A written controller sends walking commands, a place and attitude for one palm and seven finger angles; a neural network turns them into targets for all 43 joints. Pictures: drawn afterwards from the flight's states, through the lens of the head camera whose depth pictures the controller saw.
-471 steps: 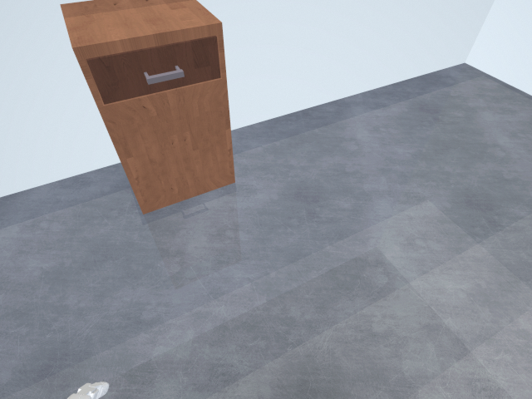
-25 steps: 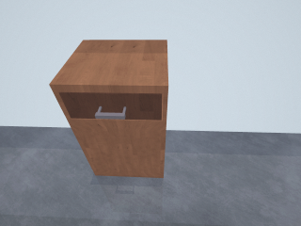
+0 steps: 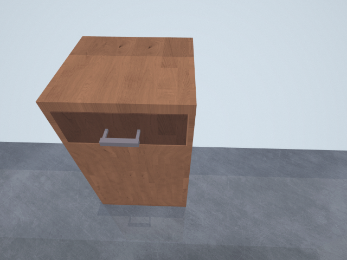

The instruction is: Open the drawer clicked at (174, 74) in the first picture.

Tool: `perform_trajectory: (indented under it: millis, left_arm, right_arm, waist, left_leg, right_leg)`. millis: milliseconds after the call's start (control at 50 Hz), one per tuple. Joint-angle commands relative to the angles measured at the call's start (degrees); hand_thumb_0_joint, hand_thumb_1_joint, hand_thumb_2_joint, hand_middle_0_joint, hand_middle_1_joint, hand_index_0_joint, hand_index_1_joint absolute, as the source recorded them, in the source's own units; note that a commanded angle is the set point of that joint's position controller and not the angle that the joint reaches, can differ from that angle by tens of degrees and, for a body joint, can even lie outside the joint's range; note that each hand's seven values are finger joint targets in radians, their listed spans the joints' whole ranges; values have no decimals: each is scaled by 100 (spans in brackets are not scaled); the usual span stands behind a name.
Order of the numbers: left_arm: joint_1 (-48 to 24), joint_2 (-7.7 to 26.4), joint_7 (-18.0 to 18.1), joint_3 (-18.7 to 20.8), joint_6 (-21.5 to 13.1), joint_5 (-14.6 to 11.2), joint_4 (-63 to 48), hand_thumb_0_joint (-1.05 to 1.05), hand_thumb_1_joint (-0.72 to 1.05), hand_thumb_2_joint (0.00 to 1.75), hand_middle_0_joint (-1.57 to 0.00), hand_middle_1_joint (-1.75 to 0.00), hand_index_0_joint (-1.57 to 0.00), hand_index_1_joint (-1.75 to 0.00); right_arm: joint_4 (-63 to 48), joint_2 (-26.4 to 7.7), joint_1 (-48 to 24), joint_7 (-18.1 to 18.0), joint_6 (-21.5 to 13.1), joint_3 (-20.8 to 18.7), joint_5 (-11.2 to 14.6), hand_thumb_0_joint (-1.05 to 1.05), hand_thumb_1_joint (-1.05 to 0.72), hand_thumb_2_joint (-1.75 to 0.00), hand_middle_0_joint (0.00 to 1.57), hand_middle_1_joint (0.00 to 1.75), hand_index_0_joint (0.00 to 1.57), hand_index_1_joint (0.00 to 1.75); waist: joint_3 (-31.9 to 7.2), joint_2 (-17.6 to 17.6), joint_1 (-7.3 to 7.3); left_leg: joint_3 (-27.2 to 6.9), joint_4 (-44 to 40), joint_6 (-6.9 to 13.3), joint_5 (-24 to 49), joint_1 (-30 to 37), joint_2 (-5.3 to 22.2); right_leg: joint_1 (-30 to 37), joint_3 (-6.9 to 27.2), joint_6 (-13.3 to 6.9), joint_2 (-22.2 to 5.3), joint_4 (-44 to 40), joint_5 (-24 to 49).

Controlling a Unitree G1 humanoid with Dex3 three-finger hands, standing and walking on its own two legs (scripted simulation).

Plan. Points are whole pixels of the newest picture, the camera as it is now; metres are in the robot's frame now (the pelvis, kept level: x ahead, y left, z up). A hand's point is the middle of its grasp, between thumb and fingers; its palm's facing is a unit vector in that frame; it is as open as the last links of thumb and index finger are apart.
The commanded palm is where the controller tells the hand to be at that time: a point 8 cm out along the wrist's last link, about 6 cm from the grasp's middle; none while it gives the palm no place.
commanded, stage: come to a stop and stand still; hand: left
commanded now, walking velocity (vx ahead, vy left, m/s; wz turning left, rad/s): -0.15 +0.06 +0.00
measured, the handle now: (121, 137) +0.50 +0.21 -0.08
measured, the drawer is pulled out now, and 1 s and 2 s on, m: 0.00 0.00 0.00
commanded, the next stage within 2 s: look again from close up in 0.70 s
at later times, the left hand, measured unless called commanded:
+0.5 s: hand out of the picture -0.01 +0.19 -0.17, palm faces +0.11 -0.98 -0.19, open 7.4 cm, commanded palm none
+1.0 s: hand out of the picture -0.01 +0.16 -0.17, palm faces +0.00 -0.97 -0.24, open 7.3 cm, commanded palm none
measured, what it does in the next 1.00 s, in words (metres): steps on the spot: right foot, then left foot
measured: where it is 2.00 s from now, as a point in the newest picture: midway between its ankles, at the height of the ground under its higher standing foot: outside the picture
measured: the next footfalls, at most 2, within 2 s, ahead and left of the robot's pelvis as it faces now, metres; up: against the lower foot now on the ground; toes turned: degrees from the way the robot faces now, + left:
right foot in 0.04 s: +0.07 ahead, -0.11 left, +0.00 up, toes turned -5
left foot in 0.46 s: -0.04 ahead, +0.12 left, +0.00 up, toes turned +2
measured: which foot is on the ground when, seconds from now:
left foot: down 0.00-0.06, up 0.08-0.44, down 0.46-1.00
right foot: up 0.00-0.02, down 0.04-0.46, up 0.48-0.80, down 0.82-1.00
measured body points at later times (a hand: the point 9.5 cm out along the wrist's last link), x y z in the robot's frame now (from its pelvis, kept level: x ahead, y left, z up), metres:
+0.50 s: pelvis -0.05 +0.00 +0.00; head -0.05 +0.02 +0.45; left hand -0.01 +0.24 -0.16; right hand -0.01 -0.24 -0.14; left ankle -0.08 +0.11 -0.74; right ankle +0.03 -0.11 -0.73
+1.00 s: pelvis -0.02 -0.02 +0.00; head +0.00 -0.04 +0.44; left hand -0.01 +0.21 -0.15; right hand -0.06 -0.22 -0.17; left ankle -0.08 +0.11 -0.74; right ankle -0.04 -0.11 -0.74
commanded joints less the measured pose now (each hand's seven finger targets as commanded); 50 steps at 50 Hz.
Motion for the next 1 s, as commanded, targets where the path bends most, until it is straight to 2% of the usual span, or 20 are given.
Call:
perform_trajectory:
  millis: [0,40,60,160,320,400,420,440,460,480,520,560,660,720,760,780,800,840,860,980]
  left_arm:
    - [843,341,-1,94,-45,41,-153,0,90,90,-20,-30,-20,-30]
    - [636,903,42,161,-119,39,-230,0,90,90,-20,-30,-20,-30]
    - [615,922,63,155,-134,12,-270,0,90,90,-20,-30,-20,-30]
    - [-103,778,137,197,-145,2,-493,0,90,90,-20,-30,-20,-30]
    - [-82,1096,85,323,-76,73,-500,0,90,90,-20,-30,-20,-30]
    - [-422,993,17,287,22,21,-484,0,90,90,-20,-30,-20,-30]
    - [-422,783,-11,234,46,-8,-489,0,90,90,-20,-30,-20,-30]
    - [-369,498,-56,161,53,-57,-539,0,90,90,-20,-30,-20,-30]
    - [-481,404,-92,120,42,-17,-592,0,90,90,-20,-30,-20,-30]
    - [-488,416,-126,142,38,40,-545,0,90,90,-20,-30,-20,-30]
    - [-88,349,-192,118,7,97,-310,0,90,90,-20,-30,-20,-30]
    - [4,285,-240,65,-68,86,-202,0,90,90,-20,-30,-20,-30]
    - [-359,224,-207,-28,-122,23,-245,0,90,90,-20,-30,-20,-30]
    - [-105,131,-167,-54,-130,-15,-123,0,90,90,-20,-30,-20,-30]
    - [388,211,-126,-31,-171,-35,105,0,90,90,-20,-30,-20,-30]
    - [767,472,169,-126,-321,6,499,0,90,90,-20,-30,-20,-30]
    - [778,668,138,-150,-381,-54,324,0,90,90,-20,-30,-20,-30]
    - [351,684,88,-176,-392,-35,177,0,90,90,-20,-30,-20,-30]
    - [323,711,85,-143,-433,-56,195,0,90,90,-20,-30,-20,-30]
    - [411,465,91,-196,-444,-108,316,0,90,90,-20,-30,-20,-30]
  right_arm:
    - [-266,-916,43,-26,61,-290,2,0,-90,-90,20,30,20,30]
    - [-301,-441,382,34,140,-261,56,0,-90,-90,20,30,20,30]
    - [-310,-381,328,22,242,-270,64,0,-90,-90,20,30,20,30]
    - [-251,-574,157,114,352,-337,26,0,-90,-90,20,30,20,30]
    - [-499,-693,-53,196,277,-274,8,0,-90,-90,20,30,20,30]
    - [-184,-669,954,176,217,-235,-8,0,-90,-90,20,30,20,30]
    - [-173,-855,1042,146,185,-251,-44,0,-90,-90,20,30,20,30]
    - [-284,-1187,834,128,172,-309,-118,0,-90,-90,20,30,20,30]
    - [-518,-1423,396,94,153,-313,-102,0,-90,-90,20,30,20,30]
    - [-592,-1370,-49,88,121,-274,-100,0,-90,-90,20,30,20,30]
    - [-545,-1131,-269,66,15,-185,-68,0,-90,-90,20,30,20,30]
    - [-432,-1091,20,36,-61,-164,-50,0,-90,-90,20,30,20,30]
    - [-89,-1041,740,-42,-116,-141,-66,0,-90,-90,20,30,20,30]
    - [34,-1047,770,-73,-98,-137,-70,0,-90,-90,20,30,20,30]
    - [72,-981,645,-66,-91,-125,-7,0,-90,-90,20,30,20,30]
    - [-263,-1064,-201,83,-232,-59,98,0,-90,-90,20,30,20,30]
    - [-456,-521,-57,146,-147,20,40,0,-90,-90,20,30,20,30]
    - [-247,-320,594,184,-124,76,7,0,-90,-90,20,30,20,30]
    - [-125,-365,891,190,-98,78,-9,0,-90,-90,20,30,20,30]
    - [22,-590,801,48,-175,112,27,0,-90,-90,20,30,20,30]
  waist:
    - [-3,262,278]
    - [-286,-1148,60]
    - [-459,-1243,145]
    - [-262,-686,65]
    - [-337,-784,300]
    - [-339,-617,-142]
    - [-265,115,-175]
    - [159,1230,-88]
    - [620,1666,-31]
    - [774,1488,70]
    - [751,905,261]
    - [620,581,161]
    - [372,718,-204]
    - [40,697,-107]
    - [-220,495,112]
    - [308,33,437]
    - [393,-656,213]
    - [-118,-131,-149]
    - [-571,-363,-224]
    - [-167,237,-38]
  left_leg:
    - [-736,64,333,1632,-522,1023]
    - [-123,1380,-117,-1058,-876,-55]
    - [-487,2260,-113,-1922,-755,-87]
    - [-918,3374,-239,-1310,-1210,-31]
    - [-742,1303,-156,-1314,-670,-63]
    - [-439,-572,1,-467,1112,-251]
    - [-1036,-1131,175,-1009,1101,151]
    - [-2232,-1843,490,-2287,535,1051]
    - [-2866,-2452,804,-2888,-357,1740]
    - [-2934,-2657,1011,-2923,-1049,1803]
    - [-2181,-2327,843,-1951,-789,1372]
    - [-1847,-2084,747,-1213,-54,1125]
    - [-1843,-1607,885,726,936,1341]
    - [-1650,-1044,829,2026,866,1288]
    - [-1377,-558,502,1657,373,951]
    - [-805,473,91,1481,-365,747]
    - [-712,574,-32,-806,-627,174]
    - [-662,455,-33,-638,-15,32]
    - [-659,459,24,-390,164,100]
    - [-887,187,63,1663,96,439]
  right_leg:
    - [944,322,-62,-138,-1086,1676]
    - [1154,1439,-706,-1488,-1500,4292]
    - [962,1596,-1038,-1776,-1754,4460]
    - [936,1212,-1142,-1419,-1984,2954]
    - [1163,1607,-1140,-1424,-2531,468]
    - [-7,1012,-426,-781,-2516,-1053]
    - [-305,694,-177,-381,-1992,-1307]
    - [-727,111,9,132,-983,-1140]
    - [-761,-130,-6,225,85,-742]
    - [-470,242,-43,51,808,-585]
    - [-513,272,-61,99,1442,-285]
    - [-883,162,-8,109,1291,-27]
    - [-815,121,63,18,262,-460]
    - [7,19,12,156,-629,-487]
    - [1105,89,-30,141,-1641,613]
    - [913,614,-136,-314,-1782,1779]
    - [678,1275,-364,-745,-2224,652]
    - [474,1081,-692,-699,-2113,-422]
    - [787,946,-670,-547,-1856,8]
    - [1264,509,-464,-293,-965,2842]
